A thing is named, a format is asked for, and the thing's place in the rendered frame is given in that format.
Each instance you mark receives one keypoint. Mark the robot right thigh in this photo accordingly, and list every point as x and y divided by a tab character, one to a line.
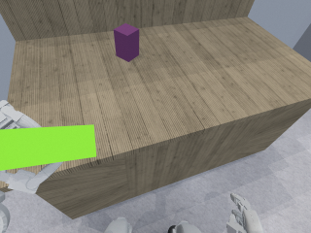
185	228

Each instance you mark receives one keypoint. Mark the left robot forearm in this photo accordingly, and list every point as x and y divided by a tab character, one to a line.
4	214

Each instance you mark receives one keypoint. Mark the robot right shin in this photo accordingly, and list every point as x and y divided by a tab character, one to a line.
182	222

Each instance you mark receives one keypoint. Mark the robot right hand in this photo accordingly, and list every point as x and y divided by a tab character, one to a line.
247	222

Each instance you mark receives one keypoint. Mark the robot left hand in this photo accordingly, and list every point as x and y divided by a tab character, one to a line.
22	180

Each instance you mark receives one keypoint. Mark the table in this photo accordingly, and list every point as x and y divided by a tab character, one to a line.
209	86

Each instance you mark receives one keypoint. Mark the sponge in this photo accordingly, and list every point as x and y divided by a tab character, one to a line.
26	147

